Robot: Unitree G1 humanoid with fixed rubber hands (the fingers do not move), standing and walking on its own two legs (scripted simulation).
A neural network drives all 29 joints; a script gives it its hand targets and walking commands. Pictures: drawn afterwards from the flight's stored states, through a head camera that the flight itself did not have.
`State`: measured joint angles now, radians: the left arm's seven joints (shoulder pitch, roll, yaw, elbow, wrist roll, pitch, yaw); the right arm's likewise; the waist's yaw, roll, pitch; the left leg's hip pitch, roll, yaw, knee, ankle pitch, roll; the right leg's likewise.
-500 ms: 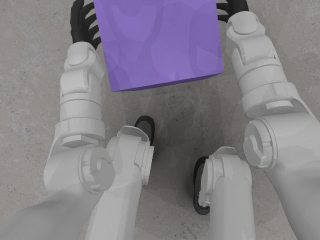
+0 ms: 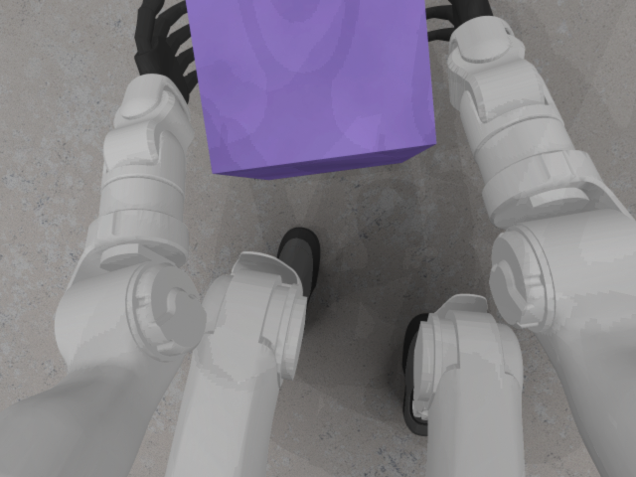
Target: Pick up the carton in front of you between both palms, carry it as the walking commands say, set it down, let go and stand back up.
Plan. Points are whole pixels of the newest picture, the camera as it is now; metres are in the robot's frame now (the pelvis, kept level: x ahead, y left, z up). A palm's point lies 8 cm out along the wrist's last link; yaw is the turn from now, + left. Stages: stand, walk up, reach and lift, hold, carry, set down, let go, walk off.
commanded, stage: set down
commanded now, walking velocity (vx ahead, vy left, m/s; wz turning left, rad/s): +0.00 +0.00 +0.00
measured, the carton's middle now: (319, 84) +0.51 +0.12 -0.25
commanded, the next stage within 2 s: none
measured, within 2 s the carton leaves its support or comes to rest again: rests again in 0.62 s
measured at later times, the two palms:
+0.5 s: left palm (168, 81) +0.48 +0.27 -0.16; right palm (463, 40) +0.56 -0.03 -0.20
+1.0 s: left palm (151, 107) +0.45 +0.30 -0.19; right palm (510, 25) +0.58 -0.07 -0.20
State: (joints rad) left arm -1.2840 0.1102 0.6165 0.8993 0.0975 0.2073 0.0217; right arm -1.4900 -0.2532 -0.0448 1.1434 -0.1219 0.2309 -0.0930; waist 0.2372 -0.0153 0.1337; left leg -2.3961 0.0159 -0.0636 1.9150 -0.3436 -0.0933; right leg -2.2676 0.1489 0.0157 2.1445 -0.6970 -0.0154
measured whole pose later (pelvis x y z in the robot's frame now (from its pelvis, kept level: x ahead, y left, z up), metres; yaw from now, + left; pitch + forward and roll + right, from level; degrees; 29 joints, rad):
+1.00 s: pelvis -0.01 +0.02 -0.01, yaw +0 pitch +43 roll +5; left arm -1.31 0.29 0.43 1.16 -0.17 -0.02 0.08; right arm -1.59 -0.45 0.19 1.17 0.09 0.12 -0.03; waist 0.21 0.03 0.30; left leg -2.37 0.04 0.00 1.94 -0.33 -0.05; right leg -2.25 0.12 0.06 2.19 -0.68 0.01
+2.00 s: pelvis +0.03 +0.02 +0.20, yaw -1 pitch +47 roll +0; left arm -0.88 0.06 0.42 0.56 -0.04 0.21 0.12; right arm -1.28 -0.39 -0.08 0.99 -0.06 0.25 0.07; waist 0.22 -0.07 -0.07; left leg -1.80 0.01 -0.01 1.23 -0.24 -0.02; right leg -1.69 0.06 0.05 1.39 -0.52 0.01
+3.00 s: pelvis +0.13 +0.03 +0.37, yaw +1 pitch +5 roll +1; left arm 0.23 0.22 0.02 0.38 -0.03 0.05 -0.06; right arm 0.12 -0.17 -0.07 0.50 -0.04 0.02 0.01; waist 0.04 -0.01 0.06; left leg -0.36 -0.02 -0.02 0.47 -0.19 -0.01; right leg -0.20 0.00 0.05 0.49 -0.37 0.00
